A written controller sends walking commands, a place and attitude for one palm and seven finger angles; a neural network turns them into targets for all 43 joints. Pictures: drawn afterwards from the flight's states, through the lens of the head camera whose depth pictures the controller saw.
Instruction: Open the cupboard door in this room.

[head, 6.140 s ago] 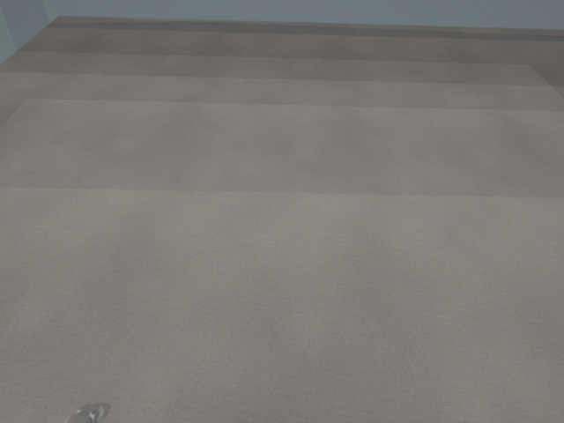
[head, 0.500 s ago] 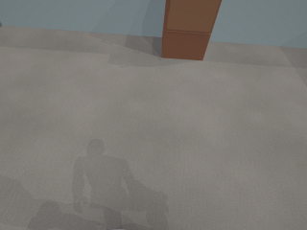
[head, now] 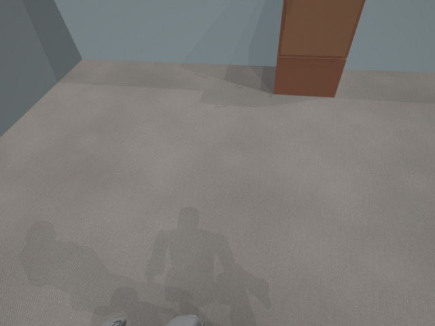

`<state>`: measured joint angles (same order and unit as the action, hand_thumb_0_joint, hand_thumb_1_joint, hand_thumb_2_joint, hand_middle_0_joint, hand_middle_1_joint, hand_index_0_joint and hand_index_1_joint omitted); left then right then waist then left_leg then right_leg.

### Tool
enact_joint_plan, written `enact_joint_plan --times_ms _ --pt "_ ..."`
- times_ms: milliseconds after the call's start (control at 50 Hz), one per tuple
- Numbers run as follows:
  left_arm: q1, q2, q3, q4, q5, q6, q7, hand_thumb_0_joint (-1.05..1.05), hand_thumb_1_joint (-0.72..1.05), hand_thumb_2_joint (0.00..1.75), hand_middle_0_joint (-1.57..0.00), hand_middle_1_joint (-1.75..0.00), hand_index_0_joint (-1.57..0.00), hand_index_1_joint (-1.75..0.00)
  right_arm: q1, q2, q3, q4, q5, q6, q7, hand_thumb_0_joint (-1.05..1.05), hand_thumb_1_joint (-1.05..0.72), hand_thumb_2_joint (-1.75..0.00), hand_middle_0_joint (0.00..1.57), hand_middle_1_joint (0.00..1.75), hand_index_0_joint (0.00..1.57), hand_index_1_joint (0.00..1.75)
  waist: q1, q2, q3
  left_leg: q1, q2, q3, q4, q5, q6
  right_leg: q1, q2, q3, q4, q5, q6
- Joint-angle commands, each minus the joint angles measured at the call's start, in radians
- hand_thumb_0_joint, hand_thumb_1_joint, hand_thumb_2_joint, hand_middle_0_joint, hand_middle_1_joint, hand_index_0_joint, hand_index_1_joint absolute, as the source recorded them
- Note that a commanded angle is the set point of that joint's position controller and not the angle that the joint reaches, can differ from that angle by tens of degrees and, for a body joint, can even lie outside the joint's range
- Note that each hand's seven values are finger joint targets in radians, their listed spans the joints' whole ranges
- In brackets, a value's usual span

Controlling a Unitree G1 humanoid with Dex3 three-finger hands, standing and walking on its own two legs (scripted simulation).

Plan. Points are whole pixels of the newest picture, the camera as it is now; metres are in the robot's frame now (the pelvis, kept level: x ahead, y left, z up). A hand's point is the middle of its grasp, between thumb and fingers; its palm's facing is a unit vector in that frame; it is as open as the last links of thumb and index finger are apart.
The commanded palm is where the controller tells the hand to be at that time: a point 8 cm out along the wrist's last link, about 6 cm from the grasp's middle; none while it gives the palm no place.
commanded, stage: stand and wait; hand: left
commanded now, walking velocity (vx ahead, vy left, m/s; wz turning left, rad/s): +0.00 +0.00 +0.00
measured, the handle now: out of the picture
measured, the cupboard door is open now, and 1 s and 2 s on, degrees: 0 0 0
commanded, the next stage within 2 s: turn or walk to find it in 0.78 s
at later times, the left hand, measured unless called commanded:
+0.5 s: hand out of the picture -0.06 +0.22 -0.18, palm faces +0.11 -0.97 -0.21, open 7.4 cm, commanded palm none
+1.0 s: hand out of the picture -0.04 +0.20 -0.17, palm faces +0.02 -0.98 -0.19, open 7.4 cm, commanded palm none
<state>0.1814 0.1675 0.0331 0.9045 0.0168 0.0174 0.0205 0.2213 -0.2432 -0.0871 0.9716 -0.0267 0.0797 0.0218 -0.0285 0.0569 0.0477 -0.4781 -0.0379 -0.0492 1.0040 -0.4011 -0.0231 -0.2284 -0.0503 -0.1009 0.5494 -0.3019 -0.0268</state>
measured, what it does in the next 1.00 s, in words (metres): steps on the spot: left foot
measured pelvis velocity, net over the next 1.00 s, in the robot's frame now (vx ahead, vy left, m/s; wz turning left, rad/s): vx -0.02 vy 0.02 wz -0.02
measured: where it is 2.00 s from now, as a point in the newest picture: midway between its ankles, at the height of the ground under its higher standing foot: (228, 312)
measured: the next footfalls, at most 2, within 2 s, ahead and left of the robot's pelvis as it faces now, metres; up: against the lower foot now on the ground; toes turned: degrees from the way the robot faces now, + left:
left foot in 0.30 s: -0.01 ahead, +0.15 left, +0.00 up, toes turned +6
left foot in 1.50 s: +0.30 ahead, +0.15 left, +0.00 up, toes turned +1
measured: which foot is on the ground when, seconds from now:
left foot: up 0.00-0.28, down 0.30-1.00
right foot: down 0.00-1.00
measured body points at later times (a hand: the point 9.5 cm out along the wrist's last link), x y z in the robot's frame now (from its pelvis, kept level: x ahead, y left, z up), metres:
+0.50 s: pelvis -0.02 +0.03 +0.00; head -0.01 +0.05 +0.45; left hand -0.06 +0.28 -0.16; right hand +0.07 -0.19 -0.15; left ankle -0.05 +0.15 -0.74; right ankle -0.02 -0.10 -0.74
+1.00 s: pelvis -0.02 +0.02 +0.00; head -0.02 +0.01 +0.45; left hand -0.04 +0.25 -0.15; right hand -0.08 -0.20 -0.16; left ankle -0.05 +0.15 -0.74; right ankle -0.02 -0.09 -0.73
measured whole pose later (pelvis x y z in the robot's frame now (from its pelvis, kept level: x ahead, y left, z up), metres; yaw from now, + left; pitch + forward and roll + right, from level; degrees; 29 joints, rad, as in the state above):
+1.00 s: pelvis -0.02 +0.02 +0.00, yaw -1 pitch -2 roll +0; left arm 0.32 0.16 0.04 1.13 0.03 0.03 -0.01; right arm 0.38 -0.16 -0.04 1.15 -0.03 0.01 -0.01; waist -0.01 0.02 0.01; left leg -0.13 0.06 0.12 0.48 -0.32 -0.01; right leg -0.25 -0.03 -0.06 0.61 -0.39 -0.01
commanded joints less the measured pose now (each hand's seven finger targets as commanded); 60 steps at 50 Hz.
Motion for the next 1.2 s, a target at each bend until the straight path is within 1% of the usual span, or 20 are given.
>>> enact_joint_plan --times_ms 0,160,240,280,300,340,420,480,540,760,820,880,940,1000,1020,1040,1060,1080,1120,1180 --pt "-0.015 0.169 0.037 -0.065 0.005 -0.033 0.013 0.00 0.90 0.90 -0.20 -0.30 -0.20 -0.30 0.024 -0.066 -0.013 -0.044 0.002 -0.022 -0.003 0.00 -0.90 -0.90 0.20 0.30 0.20 0.30 0.005 -0.213 0.011 -0.058 0.059 0.007 0.188 0.068 -0.031 -0.014 -0.235 0.154 -0.276 0.173 -0.073" --pt "0.153 0.213 0.039 0.050 0.017 -0.033 0.010 0.00 0.90 0.90 -0.20 -0.30 -0.20 -0.30 -0.081 -0.028 0.025 -0.030 0.016 -0.042 -0.021 0.00 -0.90 -0.90 0.20 0.30 0.20 0.30 0.085 -0.229 -0.058 0.075 0.061 0.080 -0.241 -0.063 -0.033 0.157 -0.257 0.170 -0.198 0.490 -0.130" --pt "0.098 0.202 0.034 0.095 0.001 -0.026 0.013 0.00 0.90 0.90 -0.20 -0.30 -0.20 -0.30 0.027 -0.024 0.040 0.033 0.021 -0.065 -0.032 0.00 -0.90 -0.90 0.20 0.30 0.20 0.30 0.024 -0.219 -0.105 0.326 0.067 0.106 -0.613 0.185 -0.016 0.090 -0.203 0.117 -0.104 0.443 -0.057" --pt "0.138 0.119 0.014 0.092 -0.011 -0.015 0.009 0.00 0.90 0.90 -0.20 -0.30 -0.20 -0.30 0.025 -0.116 0.029 0.042 0.012 -0.086 -0.038 0.00 -0.90 -0.90 0.20 0.30 0.20 0.30 0.039 0.064 -0.121 0.464 0.267 -0.084 -0.652 0.456 0.060 -0.082 -0.084 0.035 -0.006 0.144 0.036" --pt "0.126 0.093 0.000 0.099 -0.007 -0.013 0.008 0.00 0.90 0.90 -0.20 -0.30 -0.20 -0.30 0.004 -0.137 0.031 0.039 0.011 -0.084 -0.045 0.00 -0.90 -0.90 0.20 0.30 0.20 0.30 0.039 0.119 -0.086 0.417 0.341 -0.138 -0.671 0.542 0.117 -0.100 -0.057 0.005 0.019 -0.030 0.061" --pt "0.074 0.102 -0.004 0.125 -0.008 0.004 0.009 0.00 0.90 0.90 -0.20 -0.30 -0.20 -0.30 -0.015 -0.102 0.043 0.069 0.011 -0.088 -0.061 0.00 -0.90 -0.90 0.20 0.30 0.20 0.30 0.027 0.225 -0.018 0.342 0.321 -0.112 -0.731 0.629 0.149 -0.091 -0.048 0.040 0.159 -0.170 0.072" --pt "0.139 0.078 -0.015 0.188 -0.004 -0.002 0.001 0.00 0.90 0.90 -0.20 -0.30 -0.20 -0.30 -0.050 -0.082 0.044 0.079 0.015 -0.089 -0.065 0.00 -0.90 -0.90 0.20 0.30 0.20 0.30 0.053 0.085 -0.022 0.363 0.257 -0.024 -0.657 0.654 0.130 -0.029 -0.046 0.041 0.020 -0.043 0.068" --pt "0.175 0.101 -0.020 0.222 0.002 -0.019 0.005 0.00 0.90 0.90 -0.20 -0.30 -0.20 -0.30 -0.026 -0.046 0.045 0.090 0.024 -0.092 -0.060 0.00 -0.90 -0.90 0.20 0.30 0.20 0.30 0.045 -0.036 -0.020 0.316 0.173 0.021 -0.608 0.435 0.059 0.071 -0.084 0.095 -0.173 0.255 0.055" --pt "0.128 0.114 -0.021 0.224 0.000 -0.024 0.006 0.00 0.90 0.90 -0.20 -0.30 -0.20 -0.30 -0.007 -0.032 0.045 0.102 0.023 -0.083 -0.054 0.00 -0.90 -0.90 0.20 0.30 0.20 0.30 0.029 -0.136 0.021 0.317 0.152 0.028 -0.642 0.267 0.034 0.015 -0.093 0.110 -0.183 0.215 0.039" --pt "0.132 0.093 -0.023 0.227 -0.008 -0.025 0.012 0.00 0.90 0.90 -0.20 -0.30 -0.20 -0.30 0.073 -0.008 0.068 0.150 0.018 -0.099 -0.053 0.00 -0.90 -0.90 0.20 0.30 0.20 0.30 0.040 -0.049 0.040 0.285 0.150 0.031 -0.709 0.236 0.035 0.054 -0.081 0.104 -0.218 0.146 0.034" --pt "0.135 0.096 -0.010 0.223 -0.002 -0.019 0.002 0.00 0.90 0.90 -0.20 -0.30 -0.20 -0.30 0.121 -0.021 0.057 0.162 0.008 -0.093 -0.053 0.00 -0.90 -0.90 0.20 0.30 0.20 0.30 0.035 -0.027 0.041 0.288 0.153 0.045 -0.715 -0.017 0.040 0.007 -0.051 0.109 -0.194 -0.075 0.020" --pt "0.126 0.082 0.009 0.187 0.010 -0.007 -0.017 0.00 0.90 0.90 -0.20 -0.30 -0.20 -0.30 0.141 -0.058 0.032 0.140 0.001 -0.084 -0.051 0.00 -0.90 -0.90 0.20 0.30 0.20 0.30 0.032 0.065 0.123 0.218 0.230 -0.037 -0.791 -0.307 0.087 -0.111 0.015 0.056 -0.062 -0.224 0.019" --pt "0.129 0.030 0.013 0.160 0.013 -0.014 -0.033 0.00 0.90 0.90 -0.20 -0.30 -0.20 -0.30 0.161 -0.095 0.012 0.128 0.003 -0.094 -0.051 0.00 -0.90 -0.90 0.20 0.30 0.20 0.30 0.029 0.118 0.119 0.211 0.338 -0.126 -0.826 -0.362 0.149 -0.144 0.045 -0.017 0.137 -0.122 0.014" --pt "0.211 0.025 0.021 0.178 0.013 -0.032 -0.038 0.00 0.90 0.90 -0.20 -0.30 -0.20 -0.30 0.130 -0.069 0.018 0.118 0.000 -0.103 -0.048 0.00 -0.90 -0.90 0.20 0.30 0.20 0.30 0.075 0.025 0.097 0.115 0.285 0.005 -0.675 -0.246 0.107 0.052 0.024 -0.018 -0.022 -0.077 0.005" --pt "0.289 0.062 0.031 0.204 0.014 -0.043 -0.031 0.00 0.90 0.90 -0.20 -0.30 -0.20 -0.30 0.114 -0.036 0.024 0.106 0.005 -0.108 -0.047 0.00 -0.90 -0.90 0.20 0.30 0.20 0.30 0.109 -0.099 0.084 0.016 0.216 0.087 -0.501 -0.182 0.070 0.171 -0.049 0.119 -0.141 -0.158 -0.026" --pt "0.386 0.146 0.050 0.236 0.011 -0.051 -0.017 0.00 0.90 0.90 -0.20 -0.30 -0.20 -0.30 0.066 0.020 0.040 0.070 0.012 -0.112 -0.039 0.00 -0.90 -0.90 0.20 0.30 0.20 0.30 0.151 -0.350 0.101 -0.203 0.100 0.219 -0.221 -0.163 0.017 0.285 -0.241 0.461 -0.327 -0.291 -0.121" --pt "0.452 0.172 0.055 0.252 -0.007 -0.056 -0.006 0.00 0.90 0.90 -0.20 -0.30 -0.20 -0.30 -0.032 -0.015 0.034 0.028 0.006 -0.112 -0.031 0.00 -0.90 -0.90 0.20 0.30 0.20 0.30 0.181 -0.361 0.125 -0.248 0.121 0.151 -0.041 -0.162 0.023 0.208 -0.342 0.656 -0.453 -0.379 -0.181" --pt "0.428 0.151 0.048 0.253 -0.004 -0.060 -0.003 0.00 0.90 0.90 -0.20 -0.30 -0.20 -0.30 -0.070 -0.022 0.026 0.021 0.004 -0.114 -0.026 0.00 -0.90 -0.90 0.20 0.30 0.20 0.30 0.157 -0.274 0.159 -0.274 0.143 0.095 0.051 -0.086 0.028 0.166 -0.338 0.657 -0.470 -0.390 -0.201" --pt "0.327 0.102 0.035 0.226 0.004 -0.069 0.000 0.00 0.90 0.90 -0.20 -0.30 -0.20 -0.30 -0.030 -0.010 0.018 0.039 0.000 -0.116 -0.016 0.00 -0.90 -0.90 0.20 0.30 0.20 0.30 0.088 -0.154 0.138 -0.255 0.175 0.075 0.078 0.021 0.018 0.134 -0.294 0.509 -0.428 -0.277 -0.177" --pt "0.294 0.081 0.026 0.215 0.006 -0.086 -0.002 0.00 0.90 0.90 -0.20 -0.30 -0.20 -0.30 0.002 0.018 0.016 0.057 -0.003 -0.107 -0.006 0.00 -0.90 -0.90 0.20 0.30 0.20 0.30 0.049 -0.143 0.090 -0.170 0.176 0.108 0.030 0.140 -0.011 0.098 -0.211 0.327 -0.410 -0.060 -0.132"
